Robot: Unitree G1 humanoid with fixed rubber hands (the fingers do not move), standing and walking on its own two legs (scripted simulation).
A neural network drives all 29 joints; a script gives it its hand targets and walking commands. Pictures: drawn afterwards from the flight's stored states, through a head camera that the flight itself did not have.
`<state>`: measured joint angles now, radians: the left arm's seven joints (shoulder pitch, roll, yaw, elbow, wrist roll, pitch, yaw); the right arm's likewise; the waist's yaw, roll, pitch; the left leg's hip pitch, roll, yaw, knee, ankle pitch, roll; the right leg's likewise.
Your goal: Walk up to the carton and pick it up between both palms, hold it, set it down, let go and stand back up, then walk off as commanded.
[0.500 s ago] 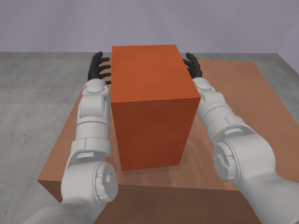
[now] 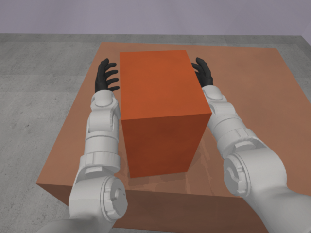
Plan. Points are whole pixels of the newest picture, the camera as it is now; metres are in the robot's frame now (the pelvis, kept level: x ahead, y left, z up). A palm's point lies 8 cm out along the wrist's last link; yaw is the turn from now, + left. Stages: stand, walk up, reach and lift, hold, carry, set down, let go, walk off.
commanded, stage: set down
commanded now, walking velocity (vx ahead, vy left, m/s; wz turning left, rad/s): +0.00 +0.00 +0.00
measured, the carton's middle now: (156, 117) +0.38 +0.06 +0.08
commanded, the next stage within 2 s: none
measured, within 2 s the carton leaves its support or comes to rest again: neither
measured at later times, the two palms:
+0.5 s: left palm (103, 95) +0.39 +0.19 +0.14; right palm (202, 88) +0.45 -0.06 +0.13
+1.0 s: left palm (102, 98) +0.39 +0.19 +0.13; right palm (202, 88) +0.45 -0.06 +0.13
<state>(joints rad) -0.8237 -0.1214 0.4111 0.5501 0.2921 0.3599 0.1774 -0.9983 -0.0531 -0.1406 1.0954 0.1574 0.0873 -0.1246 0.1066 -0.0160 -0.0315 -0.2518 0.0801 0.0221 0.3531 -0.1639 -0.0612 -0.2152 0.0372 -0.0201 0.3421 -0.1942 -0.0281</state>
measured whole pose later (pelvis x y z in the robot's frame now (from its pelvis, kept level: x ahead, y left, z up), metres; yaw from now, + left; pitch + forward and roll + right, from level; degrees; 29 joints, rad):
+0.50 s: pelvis +0.00 +0.00 +0.00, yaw +0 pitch +5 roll +0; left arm -0.79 -0.15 0.41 0.52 0.29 0.33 0.18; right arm -0.96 -0.05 -0.14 1.06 0.12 0.05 -0.10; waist 0.13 -0.02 -0.04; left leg -0.27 0.09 0.02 0.35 -0.16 -0.06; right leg -0.24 0.04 -0.02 0.34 -0.19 -0.03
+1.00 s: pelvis +0.00 +0.00 +0.00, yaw +0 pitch +5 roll +0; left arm -0.77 -0.16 0.46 0.51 0.30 0.27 0.16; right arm -0.96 -0.04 -0.19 1.09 0.01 -0.03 -0.04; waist 0.13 -0.02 -0.04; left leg -0.27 0.09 0.02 0.35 -0.16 -0.06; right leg -0.24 0.04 -0.02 0.34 -0.19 -0.03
